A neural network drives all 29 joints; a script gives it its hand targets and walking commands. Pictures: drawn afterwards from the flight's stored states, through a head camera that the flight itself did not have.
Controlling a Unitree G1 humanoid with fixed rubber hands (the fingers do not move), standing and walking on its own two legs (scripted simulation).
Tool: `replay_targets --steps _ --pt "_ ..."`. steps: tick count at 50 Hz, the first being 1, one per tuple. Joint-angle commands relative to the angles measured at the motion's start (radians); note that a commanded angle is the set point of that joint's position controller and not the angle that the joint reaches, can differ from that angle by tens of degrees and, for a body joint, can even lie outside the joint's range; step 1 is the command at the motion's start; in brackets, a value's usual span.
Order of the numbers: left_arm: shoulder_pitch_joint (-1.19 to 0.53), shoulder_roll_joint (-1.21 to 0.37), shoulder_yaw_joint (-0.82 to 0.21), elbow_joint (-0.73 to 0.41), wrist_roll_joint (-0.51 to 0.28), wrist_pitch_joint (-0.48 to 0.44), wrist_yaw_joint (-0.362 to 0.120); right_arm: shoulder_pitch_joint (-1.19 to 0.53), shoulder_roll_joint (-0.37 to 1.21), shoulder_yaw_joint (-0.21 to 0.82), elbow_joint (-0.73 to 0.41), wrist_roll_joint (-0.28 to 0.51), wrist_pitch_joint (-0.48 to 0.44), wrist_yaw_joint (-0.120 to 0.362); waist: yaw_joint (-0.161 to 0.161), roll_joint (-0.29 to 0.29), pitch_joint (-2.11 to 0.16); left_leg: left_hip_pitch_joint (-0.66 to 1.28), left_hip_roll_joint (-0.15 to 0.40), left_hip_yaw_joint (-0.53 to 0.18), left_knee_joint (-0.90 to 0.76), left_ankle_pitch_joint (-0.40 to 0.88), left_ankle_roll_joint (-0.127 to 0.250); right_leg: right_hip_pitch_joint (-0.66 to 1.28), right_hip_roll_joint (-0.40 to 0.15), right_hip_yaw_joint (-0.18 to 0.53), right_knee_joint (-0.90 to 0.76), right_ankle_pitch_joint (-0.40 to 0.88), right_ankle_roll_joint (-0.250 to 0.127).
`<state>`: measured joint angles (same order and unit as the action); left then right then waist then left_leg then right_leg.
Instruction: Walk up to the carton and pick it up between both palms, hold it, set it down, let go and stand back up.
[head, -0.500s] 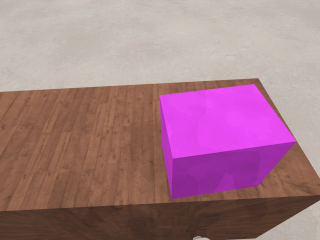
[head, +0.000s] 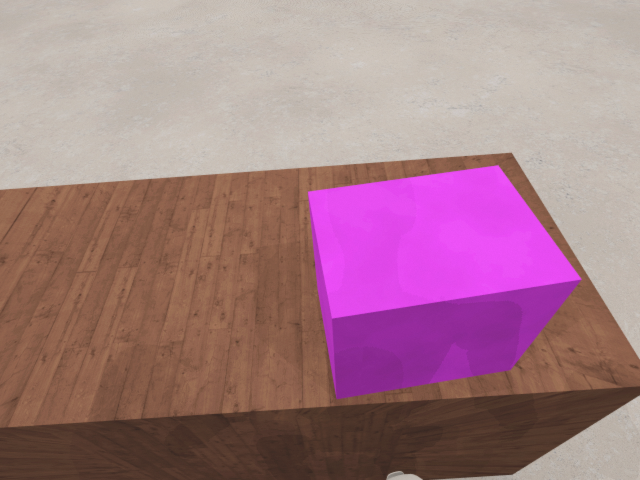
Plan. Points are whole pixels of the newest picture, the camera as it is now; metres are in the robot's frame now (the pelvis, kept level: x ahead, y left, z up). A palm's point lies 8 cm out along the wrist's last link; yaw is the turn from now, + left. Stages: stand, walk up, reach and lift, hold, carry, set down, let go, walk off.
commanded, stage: walk up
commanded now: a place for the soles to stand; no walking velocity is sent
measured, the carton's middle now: (414, 286) +0.38 -0.12 +0.01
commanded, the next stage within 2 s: none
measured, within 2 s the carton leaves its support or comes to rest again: neither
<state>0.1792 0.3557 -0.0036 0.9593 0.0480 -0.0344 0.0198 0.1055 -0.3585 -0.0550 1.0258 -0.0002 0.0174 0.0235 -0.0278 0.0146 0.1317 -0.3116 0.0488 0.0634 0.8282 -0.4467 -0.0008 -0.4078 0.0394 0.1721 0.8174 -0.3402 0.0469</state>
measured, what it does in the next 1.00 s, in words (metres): steps to the right: right foot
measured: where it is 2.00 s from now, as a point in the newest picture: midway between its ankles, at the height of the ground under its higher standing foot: outside the picture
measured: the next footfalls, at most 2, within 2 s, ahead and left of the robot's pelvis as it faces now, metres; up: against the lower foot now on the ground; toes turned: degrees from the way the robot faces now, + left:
right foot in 0.62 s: +0.07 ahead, -0.22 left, +0.00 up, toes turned +0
left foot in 1.28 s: -0.11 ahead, -0.08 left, +0.00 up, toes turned -4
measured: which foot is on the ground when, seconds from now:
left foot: down 0.00-0.64, up 0.66-1.00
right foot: down 0.00-0.30, up 0.32-0.60, down 0.62-1.00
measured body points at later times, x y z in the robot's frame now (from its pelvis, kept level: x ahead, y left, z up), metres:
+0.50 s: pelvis -0.02 -0.04 -0.01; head +0.00 -0.02 +0.44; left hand +0.12 +0.26 -0.13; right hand +0.00 -0.37 -0.12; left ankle +0.01 +0.13 -0.70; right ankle +0.03 -0.17 -0.66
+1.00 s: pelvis -0.09 -0.16 +0.02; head -0.05 -0.18 +0.47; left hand +0.06 +0.11 -0.10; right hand -0.13 -0.47 -0.12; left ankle -0.08 +0.03 -0.63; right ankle +0.03 -0.22 -0.70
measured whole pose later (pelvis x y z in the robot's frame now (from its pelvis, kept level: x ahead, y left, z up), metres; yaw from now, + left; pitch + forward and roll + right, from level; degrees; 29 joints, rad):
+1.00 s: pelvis -0.09 -0.16 +0.02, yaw -10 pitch -3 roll +3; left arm 0.17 0.33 0.00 0.90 0.05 -0.01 -0.01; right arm 0.22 -0.36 -0.05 1.05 0.00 0.01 -0.03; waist -0.03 -0.02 0.16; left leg -0.42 -0.02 -0.12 1.12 -0.42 -0.03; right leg -0.42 0.14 0.11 0.57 -0.13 -0.01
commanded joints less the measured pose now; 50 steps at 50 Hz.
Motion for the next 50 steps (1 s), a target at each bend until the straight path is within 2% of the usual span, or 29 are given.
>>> replay_targets --steps 1,4,5,6,7,8,9,10,11,12,13,14,15,18,22,25,28,29,30,31,32,33,35,37,39,41,46,49,50 --pt "-0.118 0.221 0.069 -0.069 -0.032 -0.012 0.015 0.029 -0.309 -0.083 -0.043 -0.022 -0.032 -0.010 -0.040 0.029 -0.105 0.104 0.149 -0.256 -0.428 -0.177 0.137 -0.136 -0.027 0.025 -0.131 -0.063 -0.109" --pt "-0.021 0.243 0.079 -0.040 -0.038 -0.012 0.013 -0.033 -0.336 -0.077 -0.076 -0.029 -0.044 -0.013 -0.004 0.093 -0.150 0.052 0.325 -0.374 -0.432 0.000 0.241 -0.047 -0.015 -0.128 0.056 -0.159 -0.086" --pt "0.018 0.241 0.074 -0.016 -0.043 -0.018 0.010 -0.076 -0.305 -0.069 -0.084 -0.026 -0.043 -0.012 0.045 0.055 -0.128 0.015 0.284 -0.303 -0.376 0.090 0.215 0.030 -0.027 -0.134 -0.040 -0.119 -0.083" --pt "0.064 0.239 0.080 -0.003 -0.046 -0.024 0.011 -0.098 -0.297 -0.065 -0.092 -0.025 -0.036 -0.010 0.052 0.075 -0.147 0.019 0.223 -0.218 -0.305 0.156 0.165 0.090 -0.030 -0.093 -0.146 0.037 -0.092" --pt "0.078 0.244 0.086 -0.004 -0.043 -0.035 0.011 -0.085 -0.246 -0.055 -0.095 -0.015 -0.030 -0.009 0.052 -0.014 -0.194 0.033 0.129 -0.112 -0.205 0.212 0.097 0.123 -0.055 -0.037 -0.229 0.207 -0.105" --pt "0.046 0.275 0.092 -0.011 -0.037 -0.039 0.010 -0.059 -0.234 -0.053 -0.106 -0.004 -0.027 -0.012 0.023 -0.120 -0.208 0.011 0.057 -0.061 -0.112 0.224 0.056 0.153 -0.100 0.085 -0.270 0.315 -0.129" --pt "0.030 0.291 0.095 -0.018 -0.035 -0.042 0.012 -0.050 -0.217 -0.050 -0.094 0.006 -0.020 -0.012 0.009 -0.127 -0.221 0.010 0.003 -0.032 -0.061 0.182 0.026 0.157 -0.167 0.247 -0.311 0.328 -0.182" --pt "-0.107 0.327 0.123 -0.171 0.024 0.029 -0.029 0.111 -0.291 -0.071 -0.043 0.047 -0.044 -0.065 -0.016 -0.348 -0.194 0.081 -0.030 -0.065 -0.003 0.235 0.045 0.003 -0.119 0.202 -0.216 0.730 -0.273" --pt "-0.178 0.292 0.123 -0.197 0.023 0.055 -0.043 0.238 -0.318 -0.080 -0.020 0.047 -0.052 -0.089 -0.069 -0.256 -0.229 0.184 -0.009 -0.073 -0.065 0.271 0.062 -0.084 -0.110 0.145 -0.118 0.746 -0.244" --pt "-0.220 0.256 0.112 -0.227 0.028 0.073 -0.045 0.298 -0.356 -0.091 -0.006 0.034 -0.058 -0.103 -0.112 -0.157 -0.234 0.297 0.113 -0.192 -0.212 0.392 0.109 -0.208 -0.046 0.054 0.030 0.617 -0.170" --pt "-0.229 0.216 0.108 -0.247 0.038 0.082 -0.040 0.339 -0.420 -0.110 0.003 0.030 -0.059 -0.114 -0.125 -0.044 -0.219 0.374 0.326 -0.362 -0.308 0.666 0.192 -0.355 0.017 -0.060 0.216 0.137 -0.084" --pt "-0.217 0.218 0.115 -0.243 0.047 0.095 -0.030 0.322 -0.447 -0.120 -0.001 0.016 -0.070 -0.123 -0.084 0.001 -0.179 0.363 0.474 -0.472 -0.315 0.908 0.275 -0.422 -0.008 -0.011 0.370 -0.257 -0.046" --pt "-0.217 0.238 0.127 -0.251 0.039 0.107 -0.028 0.288 -0.464 -0.122 -0.006 0.013 -0.078 -0.130 -0.075 -0.030 -0.133 0.336 0.514 -0.480 -0.302 0.985 0.320 -0.433 -0.034 0.024 0.467 -0.281 -0.039" --pt "-0.120 0.261 0.142 -0.215 0.030 0.118 -0.063 0.182 -0.415 -0.107 -0.086 -0.005 -0.084 -0.140 0.008 -0.055 -0.107 0.204 0.449 -0.389 -0.272 0.830 0.307 -0.309 -0.048 0.050 0.505 -0.197 -0.046" --pt "-0.159 0.262 0.149 -0.221 0.019 0.125 -0.079 0.206 -0.407 -0.099 -0.093 -0.009 -0.102 -0.146 -0.018 -0.003 -0.099 0.181 0.434 -0.320 -0.259 0.767 0.304 -0.316 -0.085 0.024 0.455 -0.149 -0.048" --pt "-0.125 0.276 0.151 -0.229 0.001 0.112 -0.083 0.114 -0.411 -0.102 -0.139 -0.020 -0.108 -0.138 0.010 0.129 -0.101 0.077 0.407 -0.266 -0.262 0.645 0.241 -0.181 -0.153 -0.029 0.207 -0.153 -0.054" --pt "0.052 0.266 0.164 -0.140 -0.018 0.098 -0.089 0.000 -0.393 -0.087 -0.125 -0.028 -0.098 -0.120 0.127 0.188 -0.130 -0.173 0.289 -0.118 -0.160 0.483 0.134 0.223 -0.114 -0.096 -0.144 -0.056 -0.107" --pt "0.164 0.279 0.169 -0.077 -0.017 0.089 -0.079 0.014 -0.314 -0.067 -0.122 -0.029 -0.084 -0.111 0.165 0.045 -0.186 -0.264 0.175 -0.033 0.099 0.292 0.087 0.369 -0.049 -0.081 -0.205 -0.056 -0.109" --pt "0.193 0.313 0.176 -0.066 -0.002 0.082 -0.065 0.038 -0.215 -0.033 -0.130 -0.036 -0.072 -0.114 0.186 -0.276 -0.131 -0.442 0.034 0.061 0.374 -0.141 0.056 0.379 -0.122 0.105 -0.358 -0.083 -0.100" --pt "0.099 0.361 0.177 -0.105 -0.005 0.071 -0.052 0.041 -0.165 -0.011 -0.154 -0.022 -0.053 -0.117 0.138 -0.406 -0.067 -0.496 -0.082 -0.033 0.482 -0.245 0.028 0.137 -0.210 0.458 -0.505 -0.116 -0.085" --pt "0.004 0.407 0.191 -0.140 -0.010 0.072 -0.048 0.080 -0.227 -0.026 -0.137 0.000 -0.043 -0.118 0.094 -0.283 -0.049 -0.403 -0.066 -0.109 0.477 -0.173 0.035 -0.009 -0.253 0.555 -0.631 -0.424 -0.104" --pt "-0.041 0.420 0.187 -0.143 -0.014 0.072 -0.044 0.060 -0.314 -0.045 -0.109 0.003 -0.037 -0.118 0.095 -0.244 0.009 -0.344 -0.060 -0.135 0.476 -0.127 0.033 -0.064 -0.272 0.627 -0.738 -0.627 -0.063" --pt "-0.079 0.409 0.191 -0.154 -0.017 0.064 -0.035 0.125 -0.322 -0.053 -0.078 0.015 -0.028 -0.110 0.066 -0.260 0.013 -0.332 -0.052 -0.190 0.503 -0.053 0.037 -0.014 -0.223 0.488 -0.694 -0.555 0.021" --pt "-0.062 0.329 0.179 -0.134 -0.018 0.049 -0.023 0.215 -0.283 -0.050 -0.022 0.025 -0.021 -0.090 0.055 -0.287 -0.029 -0.313 -0.066 -0.217 0.465 0.009 0.035 0.070 -0.161 0.395 -0.643 -0.545 0.041" --pt "-0.053 0.301 0.174 -0.107 -0.025 0.030 -0.010 0.241 -0.272 -0.045 -0.016 0.020 -0.014 -0.073 0.044 -0.132 -0.092 -0.297 -0.062 -0.263 0.416 0.053 0.027 0.183 -0.194 0.407 -0.640 -0.563 0.079" --pt "-0.067 0.259 0.163 -0.103 -0.032 0.010 0.000 0.228 -0.256 -0.044 -0.015 0.015 -0.009 -0.063 0.016 -0.074 -0.115 -0.273 -0.055 -0.294 0.351 0.105 0.020 0.214 -0.197 0.356 -0.614 -0.492 0.043" --pt "0.016 0.231 0.148 -0.085 -0.033 -0.022 0.015 0.208 -0.266 -0.045 -0.016 0.006 -0.012 -0.063 0.037 0.025 -0.208 -0.297 -0.065 -0.340 0.190 0.068 -0.008 0.502 -0.240 0.301 -0.515 -0.119 -0.012" --pt "0.026 0.251 0.152 -0.087 -0.033 -0.021 0.013 0.268 -0.246 -0.034 -0.005 0.007 -0.016 -0.052 0.029 -0.066 -0.281 -0.238 -0.069 -0.282 0.157 0.001 0.005 0.435 -0.222 0.275 -0.574 -0.289 -0.079" --pt "-0.012 0.263 0.156 -0.089 -0.030 -0.013 0.010 0.296 -0.260 -0.043 0.000 0.003 -0.010 -0.046 0.005 -0.063 -0.281 -0.202 -0.083 -0.247 0.179 -0.007 0.014 0.393 -0.212 0.281 -0.636 -0.371 -0.040"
